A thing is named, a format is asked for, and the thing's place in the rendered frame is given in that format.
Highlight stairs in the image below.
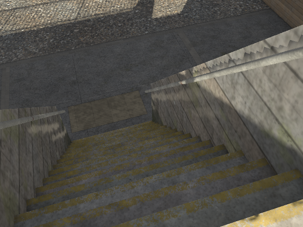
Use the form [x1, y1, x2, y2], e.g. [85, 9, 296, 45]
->
[14, 120, 303, 227]

